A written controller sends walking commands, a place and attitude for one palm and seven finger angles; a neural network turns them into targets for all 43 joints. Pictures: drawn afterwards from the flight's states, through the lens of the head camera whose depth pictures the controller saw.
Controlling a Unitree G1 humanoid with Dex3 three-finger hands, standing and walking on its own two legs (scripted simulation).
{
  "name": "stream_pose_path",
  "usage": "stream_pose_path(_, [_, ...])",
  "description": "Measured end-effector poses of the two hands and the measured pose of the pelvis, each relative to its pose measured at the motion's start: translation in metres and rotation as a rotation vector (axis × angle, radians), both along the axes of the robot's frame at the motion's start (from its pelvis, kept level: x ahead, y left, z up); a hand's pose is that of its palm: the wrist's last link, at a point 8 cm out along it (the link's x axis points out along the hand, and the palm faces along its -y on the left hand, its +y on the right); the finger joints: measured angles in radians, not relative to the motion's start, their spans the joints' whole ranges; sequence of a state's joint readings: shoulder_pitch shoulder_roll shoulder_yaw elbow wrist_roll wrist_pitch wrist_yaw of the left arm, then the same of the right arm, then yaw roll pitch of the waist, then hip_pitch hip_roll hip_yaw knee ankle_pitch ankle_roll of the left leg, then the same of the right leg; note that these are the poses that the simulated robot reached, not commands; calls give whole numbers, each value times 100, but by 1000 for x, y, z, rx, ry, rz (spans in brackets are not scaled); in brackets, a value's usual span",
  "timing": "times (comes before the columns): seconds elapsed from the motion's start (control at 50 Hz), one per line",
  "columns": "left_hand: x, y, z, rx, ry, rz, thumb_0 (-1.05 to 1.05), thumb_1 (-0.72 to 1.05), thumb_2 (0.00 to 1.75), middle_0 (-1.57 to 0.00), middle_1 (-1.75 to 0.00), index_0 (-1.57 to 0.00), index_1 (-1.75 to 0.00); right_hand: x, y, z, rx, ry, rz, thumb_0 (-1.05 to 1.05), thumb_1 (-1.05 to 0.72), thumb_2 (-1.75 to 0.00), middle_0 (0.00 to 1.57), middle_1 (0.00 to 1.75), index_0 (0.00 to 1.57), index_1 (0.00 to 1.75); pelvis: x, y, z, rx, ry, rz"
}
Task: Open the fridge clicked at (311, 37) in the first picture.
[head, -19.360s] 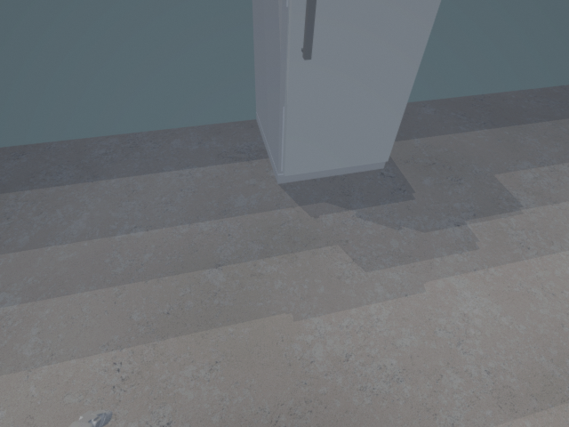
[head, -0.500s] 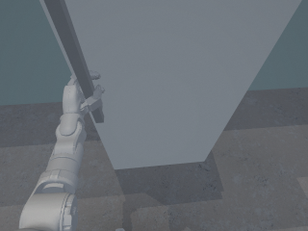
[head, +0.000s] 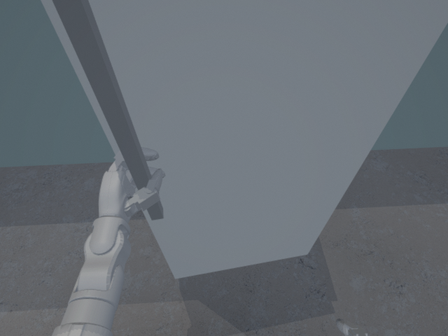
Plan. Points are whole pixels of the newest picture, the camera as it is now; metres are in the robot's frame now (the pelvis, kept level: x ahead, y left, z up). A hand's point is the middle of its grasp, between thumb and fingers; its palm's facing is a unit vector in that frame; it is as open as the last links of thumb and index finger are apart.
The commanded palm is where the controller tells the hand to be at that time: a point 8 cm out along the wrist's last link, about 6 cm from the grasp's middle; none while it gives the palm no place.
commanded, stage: walk backward, drawing the door open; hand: left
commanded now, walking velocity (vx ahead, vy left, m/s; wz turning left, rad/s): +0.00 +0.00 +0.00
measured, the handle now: (130, 134) +0.40 +0.16 +0.17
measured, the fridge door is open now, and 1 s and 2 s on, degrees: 7 34 68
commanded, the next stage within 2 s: none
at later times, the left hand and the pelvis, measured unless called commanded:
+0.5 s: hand (174, 262) +0.22 +0.08 +0.09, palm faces +0.02 -0.99 -0.14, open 6.1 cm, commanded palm +0.19 +0.13 +0.08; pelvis -0.06 -0.03 +0.02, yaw +3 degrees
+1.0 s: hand (222, 328) +0.14 +0.01 +0.08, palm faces +0.22 -0.95 -0.20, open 6.5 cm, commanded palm +0.10 +0.05 +0.08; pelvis -0.13 -0.17 +0.01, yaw +16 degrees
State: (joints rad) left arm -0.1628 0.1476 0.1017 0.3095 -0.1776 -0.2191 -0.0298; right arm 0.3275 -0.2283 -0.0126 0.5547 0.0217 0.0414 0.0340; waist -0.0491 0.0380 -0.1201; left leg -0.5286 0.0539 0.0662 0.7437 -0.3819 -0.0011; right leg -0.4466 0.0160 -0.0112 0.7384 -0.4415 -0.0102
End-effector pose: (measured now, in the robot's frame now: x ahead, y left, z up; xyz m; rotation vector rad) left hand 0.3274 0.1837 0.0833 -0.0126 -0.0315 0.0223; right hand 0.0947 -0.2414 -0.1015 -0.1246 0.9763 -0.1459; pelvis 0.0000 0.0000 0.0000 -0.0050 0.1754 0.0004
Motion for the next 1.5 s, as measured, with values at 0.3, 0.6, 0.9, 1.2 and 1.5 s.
stream_pose_path(0.3, [-83,-28,10,141,105,-27,-2,61,71,-40,-137,-39,-140,61,18,40,-44,-184,58,1,-91,-90,20,30,20,30,-19,-4,21,21,-149,23])
stream_pose_path(0.6, [-148,-66,12,151,136,23,-3,62,68,-36,-135,-41,-140,-19,-23,24,-15,-119,54,1,-91,-90,20,30,21,30,-78,-49,22,27,-178,72])
stream_pose_path(0.9, [-201,-111,10,171,115,160,-4,59,73,-39,-134,-37,-140,-71,-108,-11,-48,-55,95,1,-91,-90,20,30,20,30,-113,-129,9,49,-204,187])
stream_pose_path(1.2, [-269,-192,10,192,129,456,-4,57,78,-40,-136,-29,-140,10,-193,-17,-42,-73,470,1,-91,-90,20,30,21,30,-113,-279,5,63,-193,520])
stream_pose_path(1.5, [-315,-274,10,177,133,715,-3,58,79,-42,-137,-29,-140,114,-207,22,-19,-224,849,1,-91,-90,20,30,20,30,-70,-406,14,83,-177,781])
